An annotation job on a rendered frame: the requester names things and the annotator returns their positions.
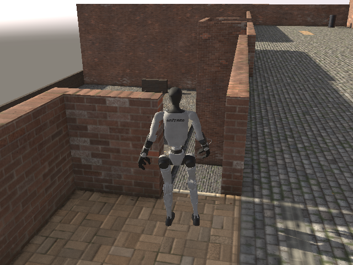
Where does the right robot upper arm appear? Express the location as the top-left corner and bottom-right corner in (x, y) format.
(187, 111), (204, 141)

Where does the left robot thigh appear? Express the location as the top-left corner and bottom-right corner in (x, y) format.
(158, 155), (173, 194)

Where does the robot head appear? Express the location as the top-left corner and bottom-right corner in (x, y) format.
(166, 87), (185, 113)

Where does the robot right hand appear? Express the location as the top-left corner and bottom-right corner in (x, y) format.
(197, 148), (210, 158)

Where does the robot left hand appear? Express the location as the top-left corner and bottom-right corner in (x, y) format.
(138, 155), (151, 170)

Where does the robot right forearm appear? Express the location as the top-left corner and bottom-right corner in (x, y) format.
(199, 132), (209, 151)

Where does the left robot upper arm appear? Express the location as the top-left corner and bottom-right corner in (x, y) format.
(148, 111), (164, 142)

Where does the robot left forearm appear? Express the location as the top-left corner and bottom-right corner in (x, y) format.
(140, 134), (153, 157)

